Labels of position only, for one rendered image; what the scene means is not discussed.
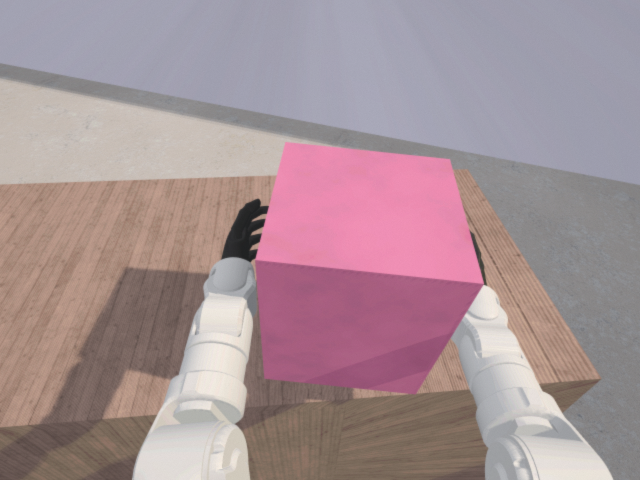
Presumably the right robot hand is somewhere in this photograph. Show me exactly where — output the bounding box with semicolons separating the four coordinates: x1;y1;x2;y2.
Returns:
469;229;487;286

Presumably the robot right forearm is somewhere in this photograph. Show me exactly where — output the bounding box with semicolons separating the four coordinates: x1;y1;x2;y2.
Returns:
451;285;613;480

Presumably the left robot upper arm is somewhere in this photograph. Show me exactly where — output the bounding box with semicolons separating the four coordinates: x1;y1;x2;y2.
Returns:
134;420;250;480

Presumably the pedestal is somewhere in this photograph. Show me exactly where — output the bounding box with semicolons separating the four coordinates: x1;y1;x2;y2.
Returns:
0;169;602;480

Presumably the left robot hand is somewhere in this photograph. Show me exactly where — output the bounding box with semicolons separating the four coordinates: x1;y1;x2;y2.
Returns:
221;199;269;263

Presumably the robot left forearm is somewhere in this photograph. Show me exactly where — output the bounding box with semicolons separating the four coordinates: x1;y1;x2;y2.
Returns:
132;257;257;480

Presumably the right robot upper arm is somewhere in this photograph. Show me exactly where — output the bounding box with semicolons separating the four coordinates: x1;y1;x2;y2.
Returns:
485;433;612;480

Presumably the carton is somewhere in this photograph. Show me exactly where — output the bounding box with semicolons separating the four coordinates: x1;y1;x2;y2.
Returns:
255;142;484;394

